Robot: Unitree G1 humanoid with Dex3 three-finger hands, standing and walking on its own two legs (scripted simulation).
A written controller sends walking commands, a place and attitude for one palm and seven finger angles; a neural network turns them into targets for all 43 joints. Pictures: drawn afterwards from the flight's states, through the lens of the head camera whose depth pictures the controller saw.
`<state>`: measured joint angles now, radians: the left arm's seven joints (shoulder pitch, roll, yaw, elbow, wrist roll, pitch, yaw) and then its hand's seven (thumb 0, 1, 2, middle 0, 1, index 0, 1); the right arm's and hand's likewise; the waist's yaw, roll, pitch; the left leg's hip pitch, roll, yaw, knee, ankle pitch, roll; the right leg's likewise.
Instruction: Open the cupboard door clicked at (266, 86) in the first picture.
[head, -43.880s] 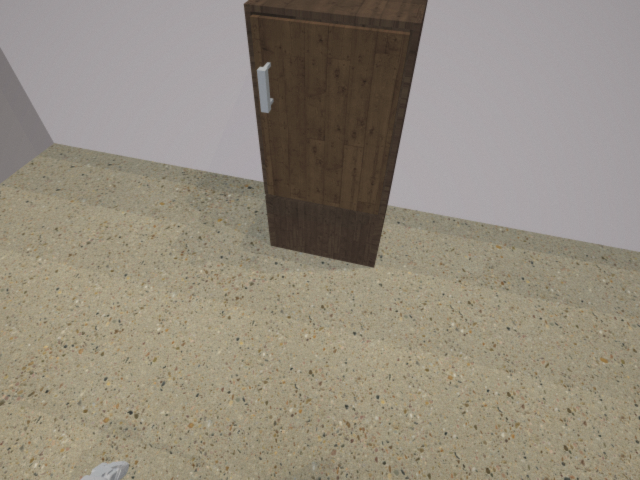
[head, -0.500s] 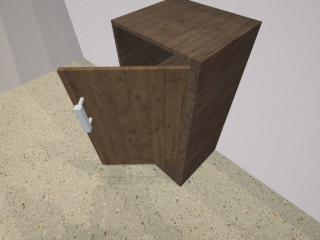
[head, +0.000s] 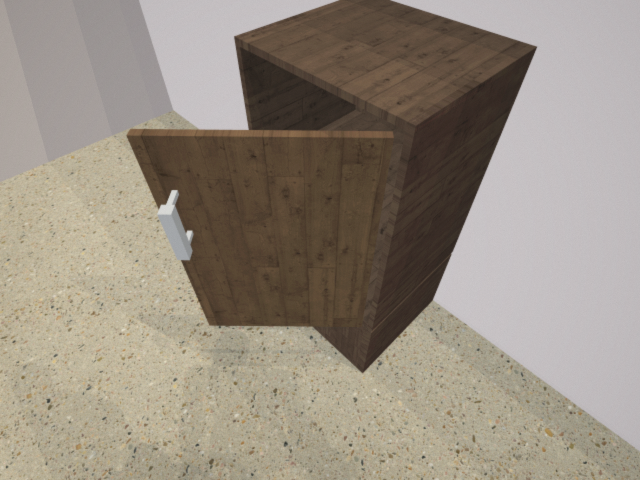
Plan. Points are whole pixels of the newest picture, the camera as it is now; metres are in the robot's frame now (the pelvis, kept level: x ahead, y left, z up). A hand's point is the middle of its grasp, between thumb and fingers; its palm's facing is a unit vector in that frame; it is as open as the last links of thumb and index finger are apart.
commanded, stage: look again from close up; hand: left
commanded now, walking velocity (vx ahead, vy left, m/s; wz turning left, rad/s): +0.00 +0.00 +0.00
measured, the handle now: (179, 225) +0.52 +0.29 -0.03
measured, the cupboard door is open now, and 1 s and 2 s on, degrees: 45 45 45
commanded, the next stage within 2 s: shuffle to correct the standing spot in 0.06 s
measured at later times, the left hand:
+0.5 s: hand out of the picture -0.04 +0.21 -0.18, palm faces +0.11 -0.97 -0.24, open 7.4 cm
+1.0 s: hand out of the picture +0.00 +0.22 -0.18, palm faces +0.00 -0.97 -0.22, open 7.3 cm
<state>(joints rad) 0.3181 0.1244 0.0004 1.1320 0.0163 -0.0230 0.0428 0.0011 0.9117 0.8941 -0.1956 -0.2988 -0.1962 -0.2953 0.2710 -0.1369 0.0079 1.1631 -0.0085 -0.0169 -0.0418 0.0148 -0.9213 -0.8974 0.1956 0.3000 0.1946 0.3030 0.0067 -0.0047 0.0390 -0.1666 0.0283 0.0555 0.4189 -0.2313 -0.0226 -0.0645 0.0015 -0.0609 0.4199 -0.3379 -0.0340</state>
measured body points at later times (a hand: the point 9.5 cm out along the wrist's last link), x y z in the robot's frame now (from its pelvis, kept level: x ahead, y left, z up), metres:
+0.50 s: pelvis -0.02 +0.03 -0.01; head +0.00 +0.02 +0.44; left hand -0.04 +0.26 -0.16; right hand +0.01 -0.20 -0.17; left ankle -0.01 +0.14 -0.73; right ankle -0.07 -0.09 -0.74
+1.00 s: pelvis -0.03 +0.04 -0.01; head -0.01 +0.04 +0.44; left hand +0.00 +0.27 -0.16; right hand -0.04 -0.18 -0.17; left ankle +0.00 +0.15 -0.74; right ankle -0.04 -0.07 -0.74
